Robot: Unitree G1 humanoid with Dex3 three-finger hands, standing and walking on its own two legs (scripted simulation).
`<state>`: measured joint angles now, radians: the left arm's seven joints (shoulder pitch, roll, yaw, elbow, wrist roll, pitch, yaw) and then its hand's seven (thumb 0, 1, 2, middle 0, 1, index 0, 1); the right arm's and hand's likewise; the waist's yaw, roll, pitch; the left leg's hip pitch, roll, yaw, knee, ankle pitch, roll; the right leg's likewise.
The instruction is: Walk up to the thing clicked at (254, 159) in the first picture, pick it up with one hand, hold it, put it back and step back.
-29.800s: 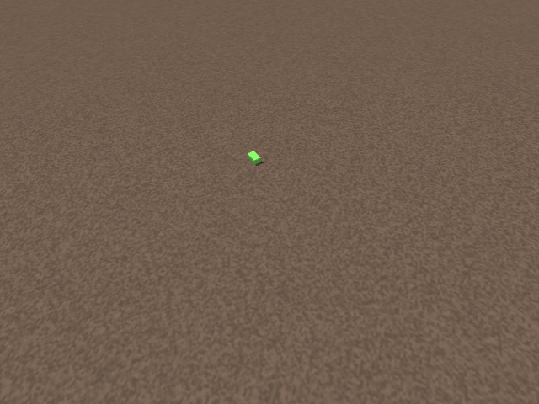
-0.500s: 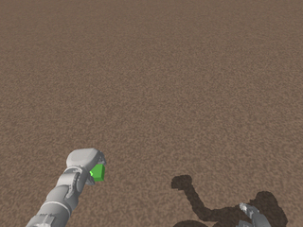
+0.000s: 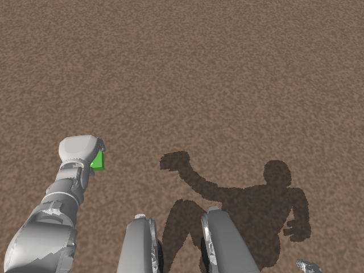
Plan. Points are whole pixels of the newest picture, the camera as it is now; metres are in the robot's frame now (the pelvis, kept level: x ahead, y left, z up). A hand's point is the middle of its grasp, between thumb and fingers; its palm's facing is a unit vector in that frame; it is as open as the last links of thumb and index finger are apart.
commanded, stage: crouch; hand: left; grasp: from above
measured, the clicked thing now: (88, 162) +0.42 +0.23 -0.15
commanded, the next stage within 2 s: lower in 1.22 s
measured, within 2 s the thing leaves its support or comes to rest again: neither
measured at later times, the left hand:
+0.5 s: hand (106, 171) +0.44 +0.23 -0.31, palm faces -0.44 -0.01 -0.90, open 7.3 cm
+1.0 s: hand (111, 173) +0.46 +0.23 -0.39, palm faces -0.44 -0.01 -0.90, open 7.3 cm
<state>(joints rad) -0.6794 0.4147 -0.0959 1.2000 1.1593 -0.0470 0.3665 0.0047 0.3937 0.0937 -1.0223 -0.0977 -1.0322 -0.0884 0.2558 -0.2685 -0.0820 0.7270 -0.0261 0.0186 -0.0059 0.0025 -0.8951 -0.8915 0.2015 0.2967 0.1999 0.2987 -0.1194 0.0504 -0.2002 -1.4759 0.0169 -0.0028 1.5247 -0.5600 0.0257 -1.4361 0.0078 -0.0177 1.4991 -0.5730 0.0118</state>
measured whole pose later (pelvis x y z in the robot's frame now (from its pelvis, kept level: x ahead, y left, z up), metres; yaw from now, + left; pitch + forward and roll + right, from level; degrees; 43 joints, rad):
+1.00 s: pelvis -0.03 -0.01 -0.22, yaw -5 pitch +36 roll -7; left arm -0.97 0.69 0.08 1.44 1.26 -0.18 0.41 0.01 0.40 0.07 -1.02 -0.10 -1.03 -0.09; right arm 0.18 -0.26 0.02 0.75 -0.14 -0.06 0.13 0.00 -0.91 -0.90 0.20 0.30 0.20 0.30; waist -0.23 0.01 -0.08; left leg -2.25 0.03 -0.09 2.28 -0.67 0.02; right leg -2.18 0.02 -0.10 2.22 -0.68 0.00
